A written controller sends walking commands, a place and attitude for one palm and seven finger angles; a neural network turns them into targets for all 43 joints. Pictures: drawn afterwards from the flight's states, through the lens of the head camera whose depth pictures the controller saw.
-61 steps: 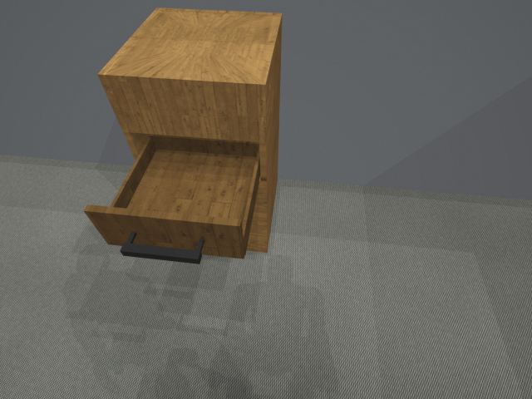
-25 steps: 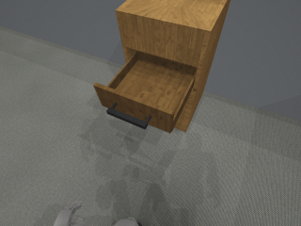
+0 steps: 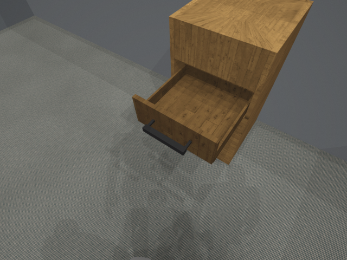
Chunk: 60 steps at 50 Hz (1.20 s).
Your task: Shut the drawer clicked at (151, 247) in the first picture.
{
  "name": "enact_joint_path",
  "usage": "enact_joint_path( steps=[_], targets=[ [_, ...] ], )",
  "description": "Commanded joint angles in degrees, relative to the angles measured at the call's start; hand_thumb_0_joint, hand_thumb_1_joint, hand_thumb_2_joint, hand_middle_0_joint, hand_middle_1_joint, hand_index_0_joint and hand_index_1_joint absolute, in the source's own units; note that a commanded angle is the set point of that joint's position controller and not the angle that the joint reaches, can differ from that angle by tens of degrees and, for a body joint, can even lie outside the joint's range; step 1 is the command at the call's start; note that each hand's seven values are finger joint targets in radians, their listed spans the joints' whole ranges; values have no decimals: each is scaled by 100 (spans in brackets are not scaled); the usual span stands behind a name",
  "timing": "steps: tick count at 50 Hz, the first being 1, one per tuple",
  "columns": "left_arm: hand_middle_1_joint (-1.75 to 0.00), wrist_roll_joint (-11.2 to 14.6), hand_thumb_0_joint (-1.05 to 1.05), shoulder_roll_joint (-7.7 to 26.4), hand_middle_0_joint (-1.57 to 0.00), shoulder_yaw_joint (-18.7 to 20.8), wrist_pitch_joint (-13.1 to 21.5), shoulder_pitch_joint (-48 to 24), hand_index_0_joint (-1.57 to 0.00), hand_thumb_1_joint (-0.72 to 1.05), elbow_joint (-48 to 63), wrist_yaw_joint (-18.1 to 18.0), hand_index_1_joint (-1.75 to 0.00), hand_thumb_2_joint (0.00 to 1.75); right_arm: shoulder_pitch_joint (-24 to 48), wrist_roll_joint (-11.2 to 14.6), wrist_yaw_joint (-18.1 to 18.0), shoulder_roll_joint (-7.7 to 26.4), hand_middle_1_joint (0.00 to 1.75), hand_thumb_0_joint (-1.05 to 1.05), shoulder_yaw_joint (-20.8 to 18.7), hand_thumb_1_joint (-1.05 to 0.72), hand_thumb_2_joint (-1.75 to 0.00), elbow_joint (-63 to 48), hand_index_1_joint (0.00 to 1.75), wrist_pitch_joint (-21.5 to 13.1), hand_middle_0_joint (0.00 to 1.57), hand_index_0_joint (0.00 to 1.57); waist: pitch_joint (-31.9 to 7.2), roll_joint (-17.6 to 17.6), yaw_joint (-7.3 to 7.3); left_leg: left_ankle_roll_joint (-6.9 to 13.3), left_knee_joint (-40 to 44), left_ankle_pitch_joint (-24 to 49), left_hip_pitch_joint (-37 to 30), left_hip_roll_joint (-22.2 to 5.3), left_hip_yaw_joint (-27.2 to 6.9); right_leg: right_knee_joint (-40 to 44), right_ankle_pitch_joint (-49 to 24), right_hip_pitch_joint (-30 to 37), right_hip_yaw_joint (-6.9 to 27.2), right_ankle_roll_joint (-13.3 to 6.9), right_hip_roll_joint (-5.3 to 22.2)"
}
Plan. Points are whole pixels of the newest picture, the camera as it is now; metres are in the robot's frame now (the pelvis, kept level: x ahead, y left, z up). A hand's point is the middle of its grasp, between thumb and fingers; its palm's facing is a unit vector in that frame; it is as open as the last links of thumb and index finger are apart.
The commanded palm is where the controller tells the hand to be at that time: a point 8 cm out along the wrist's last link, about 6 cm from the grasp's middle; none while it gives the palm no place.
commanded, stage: stand and wait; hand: left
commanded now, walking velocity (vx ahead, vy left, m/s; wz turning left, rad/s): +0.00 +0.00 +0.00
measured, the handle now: (167, 135) +0.56 +0.09 -0.22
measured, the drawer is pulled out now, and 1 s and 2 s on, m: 0.30 0.30 0.30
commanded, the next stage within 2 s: look at it before walking up in 0.60 s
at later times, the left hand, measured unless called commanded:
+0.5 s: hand out of the picture +0.07 +0.18 -0.16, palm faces +0.01 -0.97 -0.23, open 7.3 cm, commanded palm none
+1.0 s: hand out of the picture +0.01 +0.17 -0.17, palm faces +0.04 -0.98 -0.17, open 7.4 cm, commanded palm none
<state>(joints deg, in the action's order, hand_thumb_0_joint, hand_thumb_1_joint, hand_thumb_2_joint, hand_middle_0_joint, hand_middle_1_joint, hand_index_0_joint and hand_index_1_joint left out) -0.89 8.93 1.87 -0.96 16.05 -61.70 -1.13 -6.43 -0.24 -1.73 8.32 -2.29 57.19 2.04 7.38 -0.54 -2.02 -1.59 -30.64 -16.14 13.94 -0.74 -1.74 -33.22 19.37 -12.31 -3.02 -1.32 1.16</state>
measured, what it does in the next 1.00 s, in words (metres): stands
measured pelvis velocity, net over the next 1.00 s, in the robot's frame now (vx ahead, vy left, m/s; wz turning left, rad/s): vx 0.03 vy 0.01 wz -0.03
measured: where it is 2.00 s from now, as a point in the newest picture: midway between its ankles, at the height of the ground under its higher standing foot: outside the picture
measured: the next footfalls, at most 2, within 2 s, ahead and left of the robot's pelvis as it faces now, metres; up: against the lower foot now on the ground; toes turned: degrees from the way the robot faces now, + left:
none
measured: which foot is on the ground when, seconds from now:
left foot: down 0.00-1.00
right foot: down 0.00-1.00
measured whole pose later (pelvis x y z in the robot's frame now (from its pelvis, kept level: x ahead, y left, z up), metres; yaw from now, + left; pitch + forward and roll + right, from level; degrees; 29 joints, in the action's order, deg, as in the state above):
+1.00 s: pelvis +0.03 +0.01 +0.01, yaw -2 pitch -1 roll +0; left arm -0.4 6.6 1.8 -0.1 15.7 -66.6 -2.0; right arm -15.9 -0.7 -3.3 7.0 -1.1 64.5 -0.3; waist 4.5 0.1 -0.2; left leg -2.0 -22.2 -14.3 7.0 -1.9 -0.1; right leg -22.4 16.7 -4.9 -1.7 -0.8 0.0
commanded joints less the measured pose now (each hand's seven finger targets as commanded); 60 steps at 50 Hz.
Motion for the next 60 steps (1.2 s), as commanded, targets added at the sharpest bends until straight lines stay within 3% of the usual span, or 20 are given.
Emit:
enact_joint_path(
  steps=[1, 4, 8, 11, 14, 16, 30, 38, 49, 54, 60],
  targets=[
    [-30, 7, 0, 716, -20, 89, 198, -105, -20, 90, 118, -61, -30, 90, -732, -45, 10, 407, 30, 0, -74, -90, -90, 136, 30, -91, 20, 20, -352, 582, 370, 173, 378, 871, -680, -161, 47, 1449, -1507, -302, 947, -261, 737],
    [-30, 37, 0, 668, -20, 129, 207, 54, -20, 90, -13, -89, -30, 90, -842, -19, -50, 464, 30, 0, -40, -90, -90, 314, 30, -200, 20, 20, -828, 198, 255, 191, 555, 1730, -844, -412, -4, 1164, -2235, 380, 563, -99, 486],
    [-30, 41, 0, 550, -20, 123, 184, 80, -20, 90, -140, -107, -30, 90, -947, -37, -97, 449, 30, 0, 5, -90, -90, 473, 30, -221, 20, 20, -727, 223, 232, 163, 687, 1864, -805, -436, 23, 1210, -2469, 566, 477, -94, 474],
    [-30, 54, 0, 560, -20, 122, 162, 61, -20, 90, -201, -120, -30, 90, -1100, -43, -124, 392, 30, 0, 39, -90, -90, 593, 30, -217, 20, 20, -590, -73, 212, 141, 774, 1981, -743, -443, 51, 1223, -2554, 677, 441, -108, 461],
    [-30, 59, 0, 581, -20, 125, 147, 6, -20, 90, -210, -123, -30, 90, -1244, -38, -138, 354, 30, 0, 48, -90, -90, 669, 30, -218, 20, 20, -496, 49, 191, 145, 843, 1993, -687, -459, 32, 1271, -2486, 751, 365, -108, 434],
    [-30, 70, 0, 591, -20, 120, 145, -2, -20, 90, -204, -122, -30, 90, -1326, -43, -140, 368, 30, 0, 55, -90, -90, 717, 30, -224, 20, 20, -506, -74, 194, 127, 867, 2006, -676, -452, 47, 1287, -2478, 788, 379, -110, 449],
    [-30, 69, 0, 528, -20, 138, 140, 18, -20, 90, -176, -132, -30, 90, -1721, -44, -166, 286, 30, 0, 60, -90, -90, 786, 30, -253, 20, 20, -454, 31, 214, 164, 918, 2137, -685, -474, 18, 1291, -2228, 777, 297, -110, 395],
    [-30, 62, 0, 447, -20, 104, 142, 136, -20, 90, -243, -123, -30, 90, -1641, -49, -157, 286, 30, 0, 69, -90, -90, 753, 30, -236, 20, 20, -241, 7, 227, 175, 1000, 1761, -676, -462, -4, 1428, -1804, 539, 396, -90, 366],
    [-30, 40, 0, 409, -20, 84, 176, 335, -20, 90, -372, -125, -30, 90, -1588, -33, -182, 316, 30, 0, 76, -90, -90, 702, 30, -268, 20, 20, -432, -35, 231, 190, 950, 2024, -902, -476, 11, 1410, -2049, 567, 419, -87, 359],
    [-30, 42, 0, 358, -20, 71, 171, 368, -20, 90, -397, -129, -30, 90, -1564, -32, -184, 294, 30, 0, 72, -90, -90, 689, 30, -253, 20, 20, -288, 108, 225, 189, 983, 1837, -834, -478, 8, 1456, -1990, 513, 404, -80, 358],
    [-30, 44, 0, 378, -20, 72, 164, 316, -20, 90, -373, -125, -30, 90, -1601, -43, -179, 305, 30, 0, 74, -90, -90, 711, 30, -250, 20, 20, -284, -58, 235, 172, 999, 1778, -777, -468, 12, 1469, -1870, 542, 416, -86, 371]
  ],
)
